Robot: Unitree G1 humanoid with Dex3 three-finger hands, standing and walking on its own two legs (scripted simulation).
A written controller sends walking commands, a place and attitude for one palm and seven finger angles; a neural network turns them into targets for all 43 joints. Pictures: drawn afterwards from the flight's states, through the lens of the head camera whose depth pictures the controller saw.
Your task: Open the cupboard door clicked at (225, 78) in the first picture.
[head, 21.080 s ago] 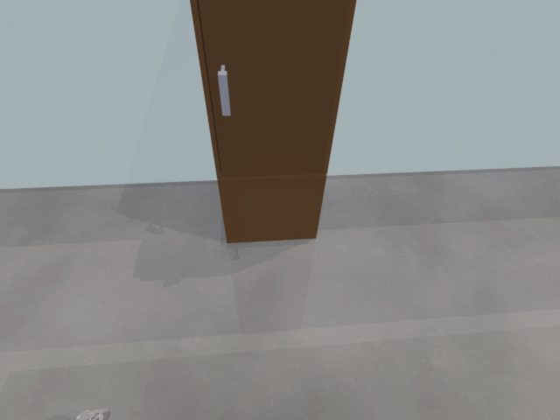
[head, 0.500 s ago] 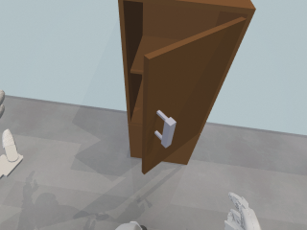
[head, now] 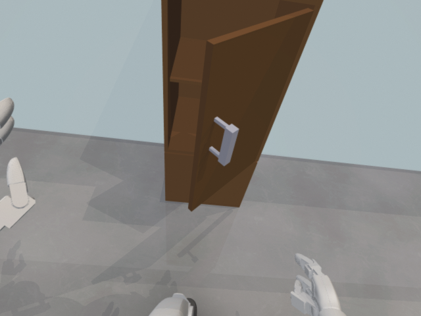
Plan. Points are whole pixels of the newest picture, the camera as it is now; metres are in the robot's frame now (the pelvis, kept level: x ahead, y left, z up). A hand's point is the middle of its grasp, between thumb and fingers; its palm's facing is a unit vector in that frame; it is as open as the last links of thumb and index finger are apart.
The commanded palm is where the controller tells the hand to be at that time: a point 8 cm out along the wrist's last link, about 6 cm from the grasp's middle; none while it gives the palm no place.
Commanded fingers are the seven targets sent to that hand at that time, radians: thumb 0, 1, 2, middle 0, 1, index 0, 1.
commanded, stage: stop stepping back and stand still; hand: left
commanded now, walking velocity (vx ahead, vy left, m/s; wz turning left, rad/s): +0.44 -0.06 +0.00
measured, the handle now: (221, 141) +0.51 +0.03 +0.02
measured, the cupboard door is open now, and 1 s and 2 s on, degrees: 47 47 47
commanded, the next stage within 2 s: let the arm hang, fingers relaxed in 0.86 s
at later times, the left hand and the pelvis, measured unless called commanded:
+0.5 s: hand out of the picture +0.07 +0.37 +0.20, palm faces +0.51 -0.81 -0.29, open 7.4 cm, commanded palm -0.01 +0.39 +0.20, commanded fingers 0.00 0.90 0.90 -0.20 -0.30 -0.20 -0.30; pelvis -0.15 +0.09 +0.01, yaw +1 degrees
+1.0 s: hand out of the picture +0.05 +0.35 +0.16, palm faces +0.40 -0.81 -0.43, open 7.4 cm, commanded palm none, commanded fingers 0.00 0.90 0.90 -0.20 -0.30 -0.20 -0.30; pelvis -0.16 +0.09 +0.01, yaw +0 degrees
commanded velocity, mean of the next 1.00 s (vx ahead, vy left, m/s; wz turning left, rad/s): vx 0.18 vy -0.10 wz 0.00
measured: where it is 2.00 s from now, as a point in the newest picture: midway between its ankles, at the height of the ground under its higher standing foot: outside the picture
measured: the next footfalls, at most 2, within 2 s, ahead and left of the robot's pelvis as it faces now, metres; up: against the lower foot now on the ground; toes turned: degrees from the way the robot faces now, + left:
left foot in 0.02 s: +0.19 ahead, +0.03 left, +0.00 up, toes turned +0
right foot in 0.22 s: -0.03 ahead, -0.07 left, +0.00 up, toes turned -1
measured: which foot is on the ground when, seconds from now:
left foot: up 0.00-0.00, down 0.02-0.20, up 0.22-0.40, down 0.42-0.82, up 0.84-1.00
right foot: down 0.00-0.04, up 0.06-0.20, down 0.22-0.40, up 0.42-0.80, down 0.82-1.00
